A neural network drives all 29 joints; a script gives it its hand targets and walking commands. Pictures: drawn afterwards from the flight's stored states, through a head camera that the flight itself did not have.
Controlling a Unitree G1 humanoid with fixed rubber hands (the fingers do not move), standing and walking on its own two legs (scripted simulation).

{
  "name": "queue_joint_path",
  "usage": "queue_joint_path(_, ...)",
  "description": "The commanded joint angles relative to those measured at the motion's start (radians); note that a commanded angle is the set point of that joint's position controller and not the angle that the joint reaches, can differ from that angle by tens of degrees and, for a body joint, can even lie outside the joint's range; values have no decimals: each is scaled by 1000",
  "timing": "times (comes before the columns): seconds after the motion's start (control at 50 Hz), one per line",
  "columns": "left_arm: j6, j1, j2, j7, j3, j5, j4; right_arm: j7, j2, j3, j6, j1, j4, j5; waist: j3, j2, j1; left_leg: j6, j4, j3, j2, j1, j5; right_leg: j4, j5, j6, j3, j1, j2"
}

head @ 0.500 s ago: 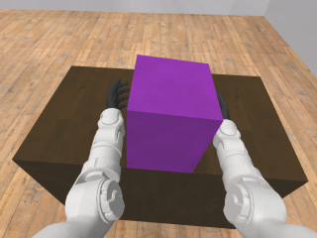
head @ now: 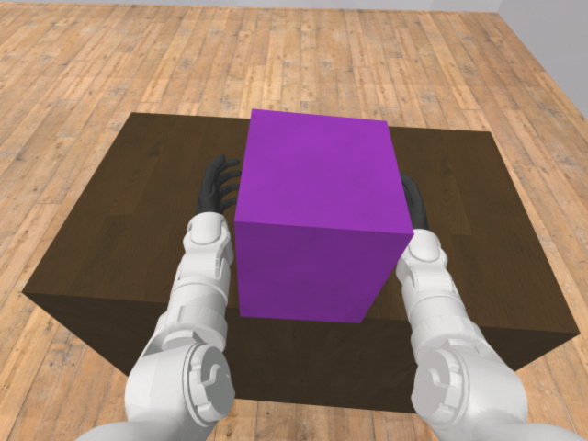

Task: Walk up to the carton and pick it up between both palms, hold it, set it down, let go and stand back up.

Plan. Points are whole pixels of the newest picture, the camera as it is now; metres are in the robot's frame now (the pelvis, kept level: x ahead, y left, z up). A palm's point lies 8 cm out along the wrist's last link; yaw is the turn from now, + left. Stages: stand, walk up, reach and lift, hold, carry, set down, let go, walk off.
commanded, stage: set down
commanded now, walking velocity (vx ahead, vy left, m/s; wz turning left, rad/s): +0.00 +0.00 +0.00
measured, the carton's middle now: (309, 223) +0.42 +0.01 +0.04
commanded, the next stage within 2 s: none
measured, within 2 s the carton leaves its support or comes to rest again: rests again in 0.02 s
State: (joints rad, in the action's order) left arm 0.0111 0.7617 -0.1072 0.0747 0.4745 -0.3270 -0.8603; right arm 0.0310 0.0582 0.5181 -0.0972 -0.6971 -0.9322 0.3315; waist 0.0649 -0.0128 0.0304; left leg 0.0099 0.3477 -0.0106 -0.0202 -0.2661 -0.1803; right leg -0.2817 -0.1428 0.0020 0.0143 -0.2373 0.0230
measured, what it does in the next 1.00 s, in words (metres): stands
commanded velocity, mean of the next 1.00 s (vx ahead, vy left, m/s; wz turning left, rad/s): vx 0.00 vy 0.00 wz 0.00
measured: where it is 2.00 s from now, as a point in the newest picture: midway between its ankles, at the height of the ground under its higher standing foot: outside the picture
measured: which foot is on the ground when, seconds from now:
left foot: down 0.00-1.00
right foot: down 0.00-1.00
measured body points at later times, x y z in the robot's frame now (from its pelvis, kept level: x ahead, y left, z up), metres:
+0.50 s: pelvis +0.00 +0.00 +0.00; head +0.03 +0.02 +0.45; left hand +0.41 +0.16 +0.07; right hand +0.41 -0.14 +0.07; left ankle -0.01 +0.12 -0.75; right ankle -0.01 -0.12 -0.75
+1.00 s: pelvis +0.00 +0.00 +0.00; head +0.04 +0.02 +0.45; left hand +0.42 +0.16 +0.06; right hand +0.42 -0.14 +0.06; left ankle -0.01 +0.12 -0.75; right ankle -0.01 -0.12 -0.75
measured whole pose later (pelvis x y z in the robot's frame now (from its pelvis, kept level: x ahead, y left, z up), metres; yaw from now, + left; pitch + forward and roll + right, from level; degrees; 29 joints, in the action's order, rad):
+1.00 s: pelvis +0.00 +0.00 +0.00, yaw -1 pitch +8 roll -1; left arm -0.05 0.77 -0.02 0.14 0.38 -0.25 -0.97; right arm 0.06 0.01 0.40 -0.16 -0.77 -1.07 0.20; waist 0.06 -0.02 0.03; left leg 0.00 0.39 0.04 -0.04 -0.34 -0.19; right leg -0.32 -0.15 0.00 0.01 -0.32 0.02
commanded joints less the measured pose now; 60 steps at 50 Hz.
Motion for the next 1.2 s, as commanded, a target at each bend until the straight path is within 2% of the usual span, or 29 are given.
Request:
queue_joint_path(0.0,-34,570,-484,-104,-260,-3,60,-126,482,-279,-134,-719,156,39,565,-9,-19,47,-2,122,24,113,319,-78,501,-44,-92,363,-2)
queue_joint_path(0.04,-33,529,-493,-108,-251,-18,28,-129,476,-277,-139,-687,126,40,528,-8,0,39,-9,118,15,107,335,-88,529,-44,-88,378,-7)
queue_joint_path(0.14,-39,518,-495,-104,-252,-26,60,-132,456,-259,-148,-671,128,48,516,13,-38,48,-3,112,15,168,352,-63,458,-43,-109,312,3)
queue_joint_path(0.18,-40,504,-480,-105,-247,-36,43,-135,459,-265,-148,-638,116,55,500,3,-18,44,-5,123,11,173,348,-61,453,-39,-101,298,2)
queue_joint_path(0.24,-38,472,-477,-110,-236,-47,56,-136,462,-243,-148,-613,93,58,464,14,-17,45,-5,119,11,178,370,-54,424,-37,-107,317,6)
queue_joint_path(0.26,-42,485,-476,-107,-250,-43,73,-137,442,-233,-152,-608,98,64,461,27,-36,55,0,116,9,193,376,-52,391,-39,-117,276,13)
queue_joint_path(0.32,-39,497,-476,-106,-252,-44,79,-141,447,-211,-152,-604,95,78,465,20,-42,48,-8,116,7,195,329,-41,348,-34,-115,260,10)
queue_joint_path(0.34,-46,502,-467,-105,-260,-42,83,-141,441,-210,-157,-617,101,80,480,35,-29,50,7,118,5,209,374,-44,365,-32,-117,245,11)
queue_joint_path(0.38,-48,490,-469,-107,-255,-46,83,-137,435,-204,-157,-575,92,90,464,32,-48,56,10,123,6,205,382,-48,382,-34,-116,260,12)
queue_joint_path(0.48,-56,432,-468,-111,-223,-71,58,-145,468,-210,-160,-551,73,86,410,23,-19,44,2,128,4,198,381,-49,378,-36,-112,276,4)
queue_joint_path(0.52,-52,436,-480,-115,-231,-67,63,-142,460,-204,-163,-549,77,91,401,19,-40,47,4,124,5,205,382,-45,379,-38,-117,257,11)
queue_joint_path(0.58,-54,415,-432,-109,-214,-74,68,-141,433,-184,-158,-531,73,89,399,26,-21,42,-3,129,2,210,363,-36,331,-38,-112,231,13)
queue_joint_path(0.66,-65,408,-348,-89,-187,-76,110,-124,337,-146,-155,-507,64,88,406,17,-30,46,8,134,2,220,413,-46,351,-40,-114,229,17)
queue_joint_path(0.68,-69,403,-366,-87,-181,-82,101,-118,369,-157,-158,-492,78,89,377,24,-15,42,9,139,4,205,393,-41,355,-40,-110,230,8)
queue_joint_path(0.7,-63,405,-349,-90,-157,-89,81,-117,351,-145,-152,-499,64,96,374,0,-27,35,1,135,8,183,360,-40,356,-44,-104,251,6)
queue_joint_path(0.72,-64,390,-334,-89,-140,-92,68,-113,351,-143,-149,-512,72,100,354,-23,-13,24,-11,137,7,153,335,-44,345,-47,-106,267,2)
queue_joint_path(0.74,-64,388,-329,-89,-142,-95,74,-110,346,-134,-148,-496,77,105,356,-7,-14,25,-18,145,9,139,316,-45,352,-43,-100,281,-1)
queue_joint_path(0.8,-64,379,-191,-62,-111,-80,89,-94,206,-126,-142,-492,91,68,373,2,-2,26,-17,145,7,158,338,-51,346,-44,-93,273,4)
queue_joint_path(0.84,-84,411,-26,-11,-93,-41,110,-48,42,-98,-135,-510,101,28,419,2,2,29,0,147,2,154,343,-53,333,-46,-92,238,4)
queue_joint_path(0.9,-109,478,49,44,-161,42,108,4,-46,-160,-113,-555,47,-77,473,8,-9,34,22,127,5,95,316,-66,351,-44,-73,190,6)
queue_joint_path(0.94,-125,494,134,73,-173,94,70,24,-138,-204,-115,-572,32,-159,582,36,15,45,56,124,5,106,365,-86,381,-37,-62,165,21)
queue_joint_path(1.0,-153,516,196,99,-219,179,4,43,-200,-276,-117,-600,-28,-256,655,45,20,60,91,104,3,64,389,-110,432,-32,-54,155,23)
queue_joint_path(1.02,-167,569,172,101,-239,201,-7,54,-168,-289,-114,-632,-60,-276,668,36,2,58,115,99,2,49,382,-119,421,-36,-44,118,24)
queue_joint_path(1.06,-182,586,215,116,-254,234,-47,63,-236,-316,-122,-666,-91,-322,717,50,19,67,140,86,-5,50,418,-130,435,-30,-37,98,32)
queue_joint_path(1.08,-193,585,235,118,-275,259,-65,70,-272,-331,-129,-672,-94,-348,760,47,6,73,149,83,-5,56,441,-135,466,-28,-40,87,37)
queue_joint_path(1.1,-199,592,260,124,-272,288,-64,71,-299,-357,-133,-694,-78,-390,798,51,35,75,156,82,-5,47,453,-145,481,-25,-40,106,36)
queue_joint_path(1.14,-204,624,293,124,-298,322,-108,83,-334,-380,-131,-710,-120,-428,822,40,15,79,182,73,-1,13,474,-168,523,-23,-29,107,36)
queue_joint_path(1.16,-207,627,307,119,-289,330,-104,83,-329,-412,-129,-718,-117,-454,821,28,37,79,189,75,-5,20,499,-178,545,-20,-32,108,36)
queue_joint_path(1.18,-200,621,309,121,-317,340,-114,80,-381,-404,-125,-706,-152,-468,805,56,16,86,183,66,-9,18,484,-171,491,-19,-35,88,39)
